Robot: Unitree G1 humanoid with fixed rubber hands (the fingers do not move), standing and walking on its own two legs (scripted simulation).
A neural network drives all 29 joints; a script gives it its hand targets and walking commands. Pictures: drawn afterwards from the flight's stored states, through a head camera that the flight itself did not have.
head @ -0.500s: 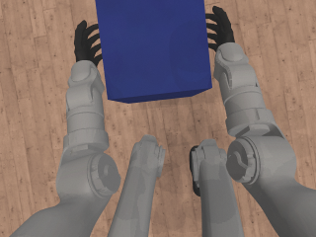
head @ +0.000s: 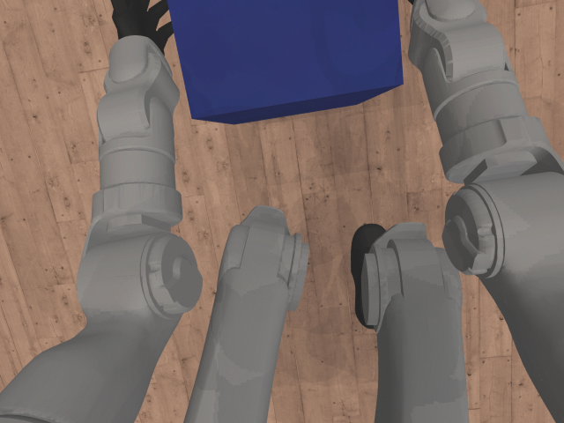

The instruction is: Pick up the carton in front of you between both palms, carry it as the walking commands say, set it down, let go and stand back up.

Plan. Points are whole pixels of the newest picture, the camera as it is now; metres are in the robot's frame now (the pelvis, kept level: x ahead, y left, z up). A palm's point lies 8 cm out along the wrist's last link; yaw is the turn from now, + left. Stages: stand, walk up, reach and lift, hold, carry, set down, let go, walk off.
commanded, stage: set down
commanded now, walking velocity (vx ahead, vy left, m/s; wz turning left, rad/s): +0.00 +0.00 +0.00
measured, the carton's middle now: (283, 29) +0.54 +0.08 -0.24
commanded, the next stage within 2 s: none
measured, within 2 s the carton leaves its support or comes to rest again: rests again in 0.42 s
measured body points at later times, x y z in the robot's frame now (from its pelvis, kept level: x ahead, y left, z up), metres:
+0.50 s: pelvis +0.00 -0.01 -0.02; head +0.36 +0.01 +0.25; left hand +0.50 +0.22 -0.19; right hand +0.57 -0.08 -0.19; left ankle +0.10 +0.11 -0.36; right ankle +0.11 -0.11 -0.36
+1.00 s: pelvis -0.01 -0.01 -0.03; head +0.35 +0.01 +0.23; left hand +0.50 +0.22 -0.19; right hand +0.58 -0.08 -0.20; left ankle +0.10 +0.11 -0.36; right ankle +0.11 -0.11 -0.36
